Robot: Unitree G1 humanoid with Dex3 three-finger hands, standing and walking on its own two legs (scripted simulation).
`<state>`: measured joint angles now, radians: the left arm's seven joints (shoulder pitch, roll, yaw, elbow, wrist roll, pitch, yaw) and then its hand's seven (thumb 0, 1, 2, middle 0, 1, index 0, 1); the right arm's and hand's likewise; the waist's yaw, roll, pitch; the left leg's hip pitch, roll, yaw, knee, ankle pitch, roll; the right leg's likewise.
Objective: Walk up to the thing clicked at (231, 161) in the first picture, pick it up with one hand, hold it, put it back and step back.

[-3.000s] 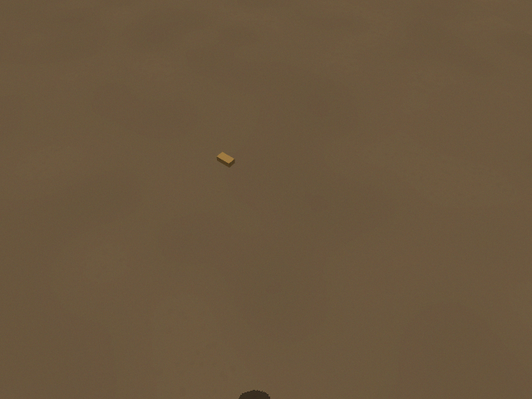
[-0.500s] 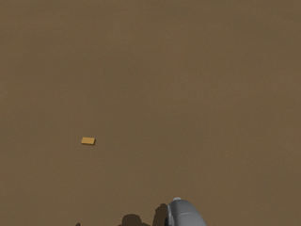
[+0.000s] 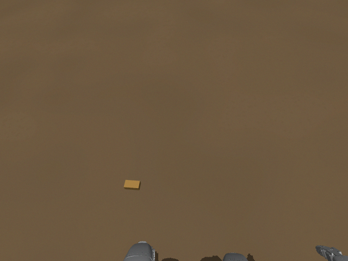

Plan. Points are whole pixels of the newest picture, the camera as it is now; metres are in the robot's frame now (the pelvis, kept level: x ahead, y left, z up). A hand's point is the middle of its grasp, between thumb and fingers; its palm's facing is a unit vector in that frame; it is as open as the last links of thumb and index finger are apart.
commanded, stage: walk up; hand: left
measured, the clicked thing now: (132, 185) +0.60 +0.32 -0.72
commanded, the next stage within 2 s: none
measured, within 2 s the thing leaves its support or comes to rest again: neither
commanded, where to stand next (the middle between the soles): +0.18 +0.12 m, yaw -5 degrees
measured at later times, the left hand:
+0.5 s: hand (48, 222) +0.22 +0.37 -0.11, palm faces -0.09 -0.89 -0.44, open 7.4 cm
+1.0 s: hand (39, 224) +0.23 +0.42 -0.15, palm faces -0.15 -0.91 -0.38, open 7.4 cm
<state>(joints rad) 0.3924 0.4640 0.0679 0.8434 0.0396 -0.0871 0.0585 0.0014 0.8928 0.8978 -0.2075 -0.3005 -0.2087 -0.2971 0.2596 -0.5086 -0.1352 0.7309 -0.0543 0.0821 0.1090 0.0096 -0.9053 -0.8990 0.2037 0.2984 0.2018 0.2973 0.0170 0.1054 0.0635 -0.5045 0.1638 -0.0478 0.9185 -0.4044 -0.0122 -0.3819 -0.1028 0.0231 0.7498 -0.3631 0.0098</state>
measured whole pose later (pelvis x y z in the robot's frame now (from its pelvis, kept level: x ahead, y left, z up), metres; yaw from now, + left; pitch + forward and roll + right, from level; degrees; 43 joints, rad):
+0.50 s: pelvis +0.11 +0.11 +0.01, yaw -3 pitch -3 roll +1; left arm 0.22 0.38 0.03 0.83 0.01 -0.08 0.01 0.00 0.90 0.90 -0.20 -0.30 -0.20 -0.30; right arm 0.32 -0.39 -0.03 0.83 0.00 0.03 0.02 0.01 -0.90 -0.90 0.21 0.30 0.20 0.30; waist -0.01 0.04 0.14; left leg -0.41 0.01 0.03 1.10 -0.59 0.04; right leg -0.39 0.00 -0.06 0.72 -0.29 -0.07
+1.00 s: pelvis +0.13 +0.14 +0.00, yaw -8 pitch -1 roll +0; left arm 0.22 0.44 0.08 0.95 0.02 0.04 -0.03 0.00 0.90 0.90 -0.20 -0.30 -0.20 -0.30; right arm 0.23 -0.43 -0.04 0.89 -0.03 -0.04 -0.02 0.01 -0.90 -0.90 0.21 0.30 0.21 0.30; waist 0.00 -0.05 0.10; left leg -0.42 0.10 0.04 0.74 -0.30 -0.03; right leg -0.34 -0.04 0.02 0.77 -0.47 -0.01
